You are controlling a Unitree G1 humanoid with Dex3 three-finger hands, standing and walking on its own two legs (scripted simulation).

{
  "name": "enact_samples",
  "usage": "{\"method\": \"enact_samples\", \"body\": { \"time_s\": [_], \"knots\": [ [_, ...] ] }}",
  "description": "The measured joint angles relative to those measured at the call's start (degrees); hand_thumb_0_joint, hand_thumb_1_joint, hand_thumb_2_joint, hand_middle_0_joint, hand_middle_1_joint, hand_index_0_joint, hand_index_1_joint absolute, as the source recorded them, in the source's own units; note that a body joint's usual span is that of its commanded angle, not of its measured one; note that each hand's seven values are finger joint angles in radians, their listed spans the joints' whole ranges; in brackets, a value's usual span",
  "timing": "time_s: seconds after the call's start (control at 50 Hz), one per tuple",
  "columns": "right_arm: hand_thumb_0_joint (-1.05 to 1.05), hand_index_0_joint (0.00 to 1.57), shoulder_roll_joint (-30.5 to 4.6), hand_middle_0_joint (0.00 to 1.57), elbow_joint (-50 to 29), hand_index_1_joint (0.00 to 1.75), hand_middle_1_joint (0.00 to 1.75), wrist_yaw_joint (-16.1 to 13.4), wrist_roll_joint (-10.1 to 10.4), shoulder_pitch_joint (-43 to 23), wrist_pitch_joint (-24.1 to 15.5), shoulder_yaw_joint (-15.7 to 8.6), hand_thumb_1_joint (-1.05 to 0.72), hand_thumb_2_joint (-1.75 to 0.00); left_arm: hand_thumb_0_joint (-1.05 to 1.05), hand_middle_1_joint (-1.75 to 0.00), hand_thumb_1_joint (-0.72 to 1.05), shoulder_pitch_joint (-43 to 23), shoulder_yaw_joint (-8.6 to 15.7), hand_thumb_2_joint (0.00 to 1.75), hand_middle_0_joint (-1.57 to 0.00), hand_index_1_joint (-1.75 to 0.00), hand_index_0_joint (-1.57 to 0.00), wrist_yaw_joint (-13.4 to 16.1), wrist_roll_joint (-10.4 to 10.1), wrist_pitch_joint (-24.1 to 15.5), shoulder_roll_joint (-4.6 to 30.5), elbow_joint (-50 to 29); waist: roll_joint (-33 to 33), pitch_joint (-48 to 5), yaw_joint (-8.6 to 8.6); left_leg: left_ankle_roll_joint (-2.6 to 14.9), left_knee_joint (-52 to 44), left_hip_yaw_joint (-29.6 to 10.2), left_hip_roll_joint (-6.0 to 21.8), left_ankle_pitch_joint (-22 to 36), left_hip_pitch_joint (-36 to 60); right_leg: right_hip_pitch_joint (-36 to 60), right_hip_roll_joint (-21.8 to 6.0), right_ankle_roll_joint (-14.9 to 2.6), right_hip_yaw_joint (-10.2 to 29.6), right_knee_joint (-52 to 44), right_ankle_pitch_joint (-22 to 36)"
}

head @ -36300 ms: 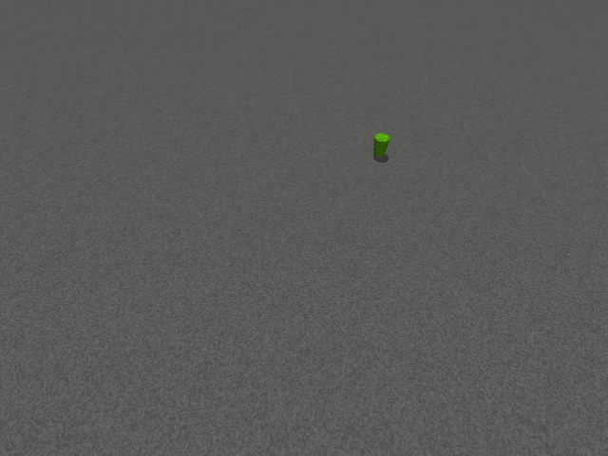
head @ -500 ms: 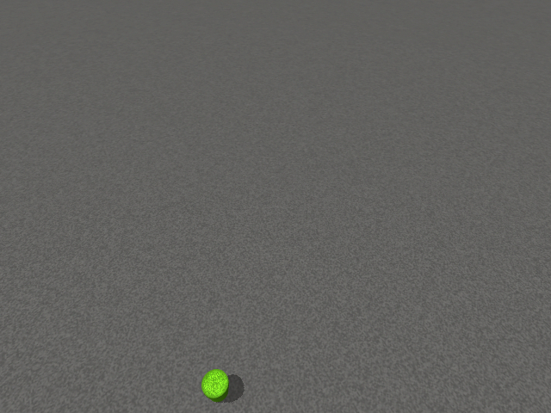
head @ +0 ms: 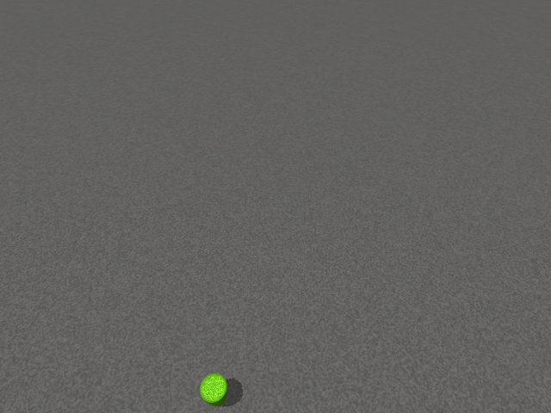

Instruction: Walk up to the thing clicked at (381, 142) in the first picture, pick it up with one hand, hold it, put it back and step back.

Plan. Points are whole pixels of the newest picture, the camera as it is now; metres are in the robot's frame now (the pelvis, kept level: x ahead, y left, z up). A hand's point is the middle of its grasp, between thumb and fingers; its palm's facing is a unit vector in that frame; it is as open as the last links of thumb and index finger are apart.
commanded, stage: stand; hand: left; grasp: from above
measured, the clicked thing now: (215, 391) +0.35 +0.19 -0.73
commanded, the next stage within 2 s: step back in 0.52 s
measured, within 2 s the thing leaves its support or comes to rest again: neither
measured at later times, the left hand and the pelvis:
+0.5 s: hand out of the picture +0.08 +0.25 -0.16, palm faces -0.01 -0.94 -0.34, open 7.4 cm; pelvis +0.00 +0.00 +0.00, yaw +0 degrees
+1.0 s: hand out of the picture +0.07 +0.30 -0.18, palm faces -0.05 -0.92 -0.38, open 7.4 cm; pelvis -0.08 +0.04 -0.03, yaw +0 degrees
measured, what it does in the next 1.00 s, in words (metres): steps on the spot: left foot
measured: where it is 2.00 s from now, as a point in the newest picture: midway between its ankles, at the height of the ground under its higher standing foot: outside the picture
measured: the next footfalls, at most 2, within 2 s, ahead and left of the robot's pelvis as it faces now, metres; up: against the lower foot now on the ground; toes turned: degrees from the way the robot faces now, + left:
left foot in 0.96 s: -0.06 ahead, +0.14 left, +0.00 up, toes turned -2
right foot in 1.38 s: -0.13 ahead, -0.11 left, +0.00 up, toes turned -2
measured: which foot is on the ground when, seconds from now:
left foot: down 0.00-0.78, up 0.80-0.94, down 0.96-1.00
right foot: down 0.00-0.96, up 0.98-1.00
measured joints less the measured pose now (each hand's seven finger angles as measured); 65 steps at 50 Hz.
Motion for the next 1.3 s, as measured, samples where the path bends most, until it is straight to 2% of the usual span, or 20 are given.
{"method": "enact_samples", "body": {
  "time_s": [0.52, 0.62, 0.72, 0.8, 0.86, 0.9, 0.94, 0.96, 0.98, 1.02, 1.06, 1.1, 1.14, 1.22, 1.3],
  "knots": [
    [0.01, 0.21, -0.4, 0.2, -0.2, 0.3, 0.3, 0.4, 0.1, 0.4, 0.1, 0.2, -0.9, -0.9, 0.0, -0.3, 0.9, 0.4, -0.6, 0.89, -0.2, -0.3, -0.2, -0.3, -0.2, -0.2, 0.8, -0.3, -0.3, -0.1, -0.13, 0.05, -0.1, 0.0, 0.0, 0.0, -0.2, -0.2, 0.0, 0.03, 0.0, -0.3, 0.1],
    [0.01, 0.21, -0.9, 0.2, -2.7, 0.3, 0.3, 0.8, 0.8, -1.4, 1.2, -0.6, -0.9, -0.9, 0.0, -0.3, 0.9, 0.0, 0.5, 0.89, -0.2, -0.3, -0.2, 0.0, -0.9, 0.4, 2.3, -4.1, -0.8, 2.7, -0.3, 0.22, 4.5, 0.2, 0.0, -1.2, -4.3, -4.7, 0.1, -0.19, 0.3, 5.2, -1.4],
    [0.01, 0.21, -2.0, 0.2, -5.7, 0.3, 0.3, 0.9, 1.1, -3.0, 2.3, -1.6, -0.9, -0.9, 0.0, -0.3, 0.9, -0.5, 0.9, 0.89, -0.2, -0.3, -0.2, 0.4, -0.8, 1.2, 4.2, -7.9, -1.1, 5.4, -0.26, 0.3, 10.4, 0.4, 0.3, -2.7, -9.0, -9.7, 0.5, -0.61, 0.5, 11.5, -3.1],
    [0.01, 0.21, -3.8, 0.2, -7.6, 0.3, 0.3, 0.9, 1.1, -3.1, 3.2, -2.5, -0.9, -0.9, 0.0, -0.3, 0.9, -0.6, 0.9, 0.89, -0.2, -0.3, -0.2, 0.2, -0.3, 1.7, 4.2, -10.4, -0.1, 6.4, -0.47, 1.23, 17.2, -0.5, 0.2, -4.6, -12.8, -12.2, 0.8, -0.77, 0.1, 15.5, -4.1],
    [0.01, 0.21, -4.3, 0.2, -8.8, 0.3, 0.3, 1.0, 0.8, -2.6, 3.9, -3.0, -0.9, -0.9, 0.0, -0.3, 0.9, -0.4, 0.9, 0.89, -0.2, -0.3, -0.2, 0.0, 0.6, 1.9, 4.1, -12.2, -1.2, 6.6, -0.02, 1.76, 28.4, -1.5, -2.9, -16.2, -15.1, -13.8, -0.5, -0.57, 1.3, 17.2, -4.1],
    [0.01, 0.21, -4.1, 0.2, -9.8, 0.3, 0.3, 1.3, 0.9, -1.4, 3.6, -3.1, -0.9, -0.9, 0.01, -0.3, 0.9, -0.5, 1.0, 0.89, -0.2, -0.3, -0.2, 0.1, 1.0, 2.3, 4.4, -13.3, -2.6, 6.0, -0.1, 2.22, 31.3, -1.3, -4.0, -19.1, -14.8, -15.1, -1.7, -0.19, 2.0, 17.5, -3.6],
    [0.01, 0.21, -3.9, 0.2, -10.6, 0.3, 0.3, 1.5, 0.9, 0.3, 3.0, -3.1, -0.9, -0.9, 0.01, -0.3, 0.9, -0.8, 1.0, 0.89, -0.21, -0.3, -0.2, 0.2, 1.2, 2.6, 4.8, -14.3, -3.5, 5.2, -0.49, 2.34, 26.7, -0.8, -3.2, -15.4, -12.1, -16.9, -2.4, 0.69, 2.3, 18.2, -3.3],
    [0.01, 0.21, -4.1, 0.2, -11.0, 0.3, 0.3, 1.5, 0.7, 1.3, 2.6, -3.1, -0.9, -0.9, 0.01, -0.3, 0.9, -0.9, 1.0, 0.89, -0.21, -0.3, -0.2, 0.3, 1.0, 2.9, 4.9, -14.9, -3.2, 4.6, -0.79, 2.27, 21.6, -1.1, -2.2, -10.5, -10.0, -18.2, -2.2, 0.94, 2.0, 19.4, -3.6],
    [0.01, 0.21, -4.2, 0.2, -11.1, 0.3, 0.3, 1.3, 0.2, 2.0, 2.2, -3.3, -0.9, -0.9, 0.01, -0.3, 0.9, -1.5, 1.0, 0.89, -0.21, -0.3, -0.2, 0.3, 0.7, 3.1, 5.1, -15.5, -3.1, 4.5, -1.15, 1.55, 19.3, -1.6, -2.0, -12.4, -9.2, -19.9, -1.8, 0.37, 2.5, 21.8, -4.2],
    [0.01, 0.21, -2.9, 0.2, -10.7, 0.3, 0.3, 0.8, -0.7, 2.5, 2.0, -3.3, -0.9, -0.9, 0.01, -0.3, 0.9, -3.1, 1.6, 0.89, -0.21, -0.3, -0.2, 0.8, 0.4, 3.5, 6.0, -16.1, -5.0, 6.6, -0.69, 1.69, 20.4, -0.7, -2.9, -12.9, -9.4, -22.0, 0.6, -1.1, 7.0, 29.4, -12.0],
    [0.01, 0.21, -1.7, 0.2, -10.9, 0.3, 0.3, 0.9, -1.0, 3.1, 2.3, -2.7, -0.9, -0.9, 0.01, -0.3, 0.9, -2.8, 1.9, 0.89, -0.2, -0.3, -0.2, 1.4, 0.4, 3.6, 6.2, -16.8, -5.4, 7.3, -0.66, 1.89, 20.0, -0.1, -2.2, -11.8, -9.3, -23.9, 4.4, -1.58, 8.5, 37.1, -18.0],
    [0.01, 0.21, -1.1, 0.2, -11.3, 0.3, 0.3, 0.6, -1.2, 3.8, 2.4, -2.5, -0.9, -0.9, 0.01, -0.3, 0.9, -2.2, 2.0, 0.89, -0.2, -0.3, -0.2, 1.4, 0.4, 3.7, 5.8, -16.6, -4.6, 7.3, -1.39, 2.03, 18.4, -0.4, -1.2, -10.3, -9.3, -25.0, 7.0, -1.56, 8.0, 43.8, -19.5],
    [0.01, 0.21, -1.0, 0.21, -12.0, 0.3, 0.3, 0.1, -1.1, 4.3, 2.4, -2.3, -0.9, -0.9, 0.01, -0.3, 0.9, -1.5, 2.1, 0.89, -0.2, -0.29, -0.2, 1.0, 0.2, 3.8, 5.4, -16.8, -3.8, 7.2, -1.5, 2.15, 16.8, -0.1, -0.5, -8.8, -9.4, -25.5, 8.1, -1.32, 7.6, 48.4, -18.2],
    [0.01, 0.21, -1.1, 0.21, -13.9, 0.3, 0.3, -0.6, -0.5, 4.1, 1.9, -2.3, -0.9, -0.9, 0.01, -0.3, 0.9, 0.3, 2.5, 0.89, -0.2, -0.3, -0.2, 0.4, 0.3, 3.7, 5.0, -17.5, -2.8, 7.8, -1.2, 2.04, 16.0, 1.1, 0.5, -7.2, -10.4, -22.8, 7.1, -0.19, 7.6, 47.6, -16.7],
    [0.01, 0.21, -1.4, 0.21, -15.8, 0.3, 0.3, -0.7, -0.3, 3.2, 1.5, -2.1, -0.9, -0.9, 0.01, -0.3, 0.9, 1.4, 3.0, 0.89, -0.2, -0.3, -0.2, 0.1, 0.4, 3.6, 5.1, -17.9, -2.5, 8.5, -0.82, 1.5, 17.7, 2.5, 1.3, -6.7, -12.2, -18.0, 4.1, 0.38, 6.4, 37.0, -16.5]
  ]
}}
